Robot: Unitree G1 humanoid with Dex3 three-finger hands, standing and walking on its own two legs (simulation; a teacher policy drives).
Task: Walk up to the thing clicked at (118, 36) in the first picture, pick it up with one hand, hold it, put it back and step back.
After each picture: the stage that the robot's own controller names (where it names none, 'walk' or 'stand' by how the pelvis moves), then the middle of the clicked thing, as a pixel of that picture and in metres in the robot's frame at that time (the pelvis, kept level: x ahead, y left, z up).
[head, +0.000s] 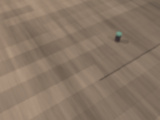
stand; (118, 37) +1.45 -0.47 -0.72
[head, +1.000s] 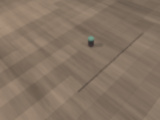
walk; (91, 41) +1.38 -0.04 -0.69
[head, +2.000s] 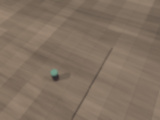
walk; (55, 75) +0.84 +0.29 -0.72
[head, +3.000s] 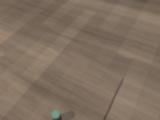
walk; (56, 116) +0.49 +0.25 -0.72
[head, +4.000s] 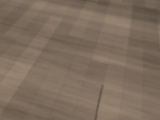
stand; out of the picture +0.32 +0.25 -0.70
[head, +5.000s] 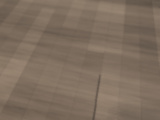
stand; out of the picture +0.31 +0.27 -0.71
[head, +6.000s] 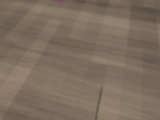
stand; out of the picture +0.31 +0.26 -0.72
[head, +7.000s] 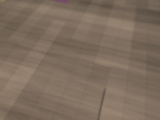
stand; out of the picture +0.31 +0.26 -0.72
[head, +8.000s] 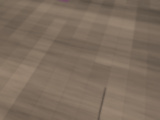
stand; out of the picture +0.31 +0.26 -0.72
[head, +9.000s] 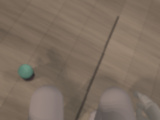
go down; (27, 73) +0.40 +0.24 -0.39
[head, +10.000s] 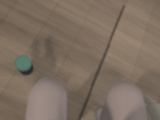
go down; (24, 66) +0.41 +0.24 -0.30
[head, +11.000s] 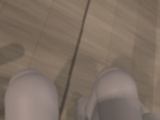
close in; out of the picture +0.39 +0.26 -0.23
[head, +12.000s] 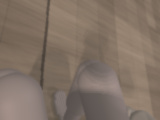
close in; out of the picture +0.39 +0.28 -0.22
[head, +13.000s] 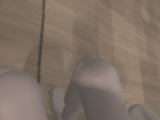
close in; out of the picture +0.38 +0.28 -0.22
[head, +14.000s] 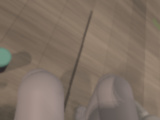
go down; out of the picture +0.40 +0.25 -0.24
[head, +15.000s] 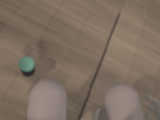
go down; (27, 67) +0.41 +0.24 -0.32
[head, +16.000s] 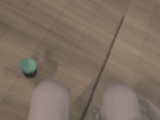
go down; (29, 69) +0.42 +0.24 -0.30
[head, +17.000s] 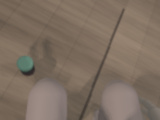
go down; (26, 66) +0.42 +0.23 -0.30
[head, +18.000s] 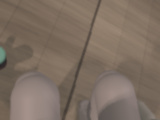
close in; out of the picture +0.40 +0.26 -0.25
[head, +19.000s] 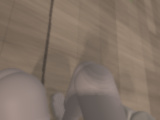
lift; out of the picture +0.40 +0.28 -0.23
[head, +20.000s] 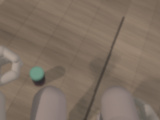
hold; (38, 77) +0.41 +0.21 -0.35
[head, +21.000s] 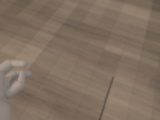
close; out of the picture +0.34 +0.18 -0.65
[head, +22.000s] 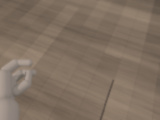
hold; out of the picture +0.33 +0.20 -0.67
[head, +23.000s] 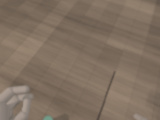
stand; out of the picture +0.35 +0.19 -0.63
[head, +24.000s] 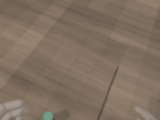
stand; (48, 118) +0.34 +0.18 -0.59
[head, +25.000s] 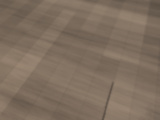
stand; out of the picture +0.33 +0.19 -0.64
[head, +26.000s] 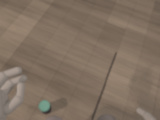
close; (45, 107) +0.36 +0.19 -0.54
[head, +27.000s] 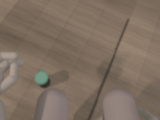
close; (43, 80) +0.41 +0.21 -0.37
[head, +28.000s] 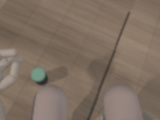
close; (40, 77) +0.41 +0.21 -0.33
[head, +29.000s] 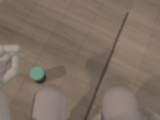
close; (38, 75) +0.41 +0.21 -0.34
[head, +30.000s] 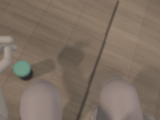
close; (24, 71) +0.41 +0.22 -0.28
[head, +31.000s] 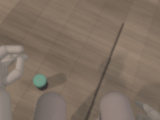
close; (41, 82) +0.41 +0.20 -0.40
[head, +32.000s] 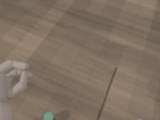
close; (49, 118) +0.36 +0.19 -0.61
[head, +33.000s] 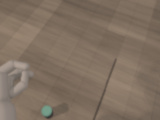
crouch; (47, 112) +0.35 +0.20 -0.60
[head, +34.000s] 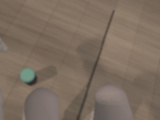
crouch; (29, 77) +0.42 +0.21 -0.36
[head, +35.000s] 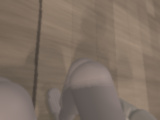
lower; out of the picture +0.38 +0.25 -0.23
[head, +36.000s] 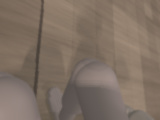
lower; out of the picture +0.38 +0.26 -0.23
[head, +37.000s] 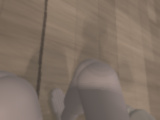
lower; out of the picture +0.38 +0.26 -0.23
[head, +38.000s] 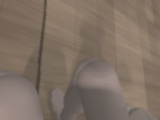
lower; out of the picture +0.39 +0.26 -0.23
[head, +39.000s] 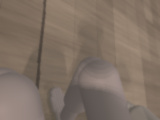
loosen; out of the picture +0.39 +0.26 -0.22
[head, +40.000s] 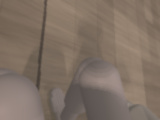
withdraw; out of the picture +0.33 +0.19 -0.24
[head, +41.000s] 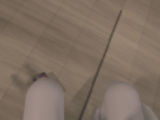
walk; (45, 85) +0.35 +0.14 -0.34
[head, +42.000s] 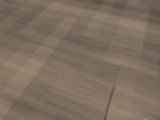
stand; out of the picture +0.27 +0.13 -0.68
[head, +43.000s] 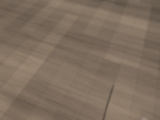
stand; out of the picture +0.28 +0.13 -0.69
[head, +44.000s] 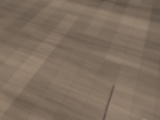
stand; out of the picture +0.29 +0.11 -0.69
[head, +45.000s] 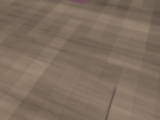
stand; out of the picture +0.33 +0.09 -0.74
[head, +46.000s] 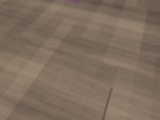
stand; out of the picture +0.32 +0.07 -0.75
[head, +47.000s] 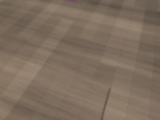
walk; out of the picture +0.34 +0.05 -0.75
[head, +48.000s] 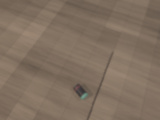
walk; (80, 91) +0.54 -0.01 -0.72
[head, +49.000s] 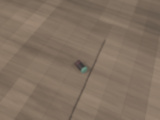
walk; (80, 66) +0.86 -0.06 -0.73
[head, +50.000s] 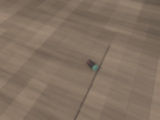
stand; (92, 65) +1.06 -0.12 -0.73
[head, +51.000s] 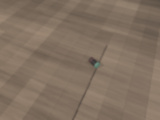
stand; (94, 62) +1.11 -0.16 -0.75
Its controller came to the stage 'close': yes
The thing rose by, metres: 0.01
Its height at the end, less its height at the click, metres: -0.02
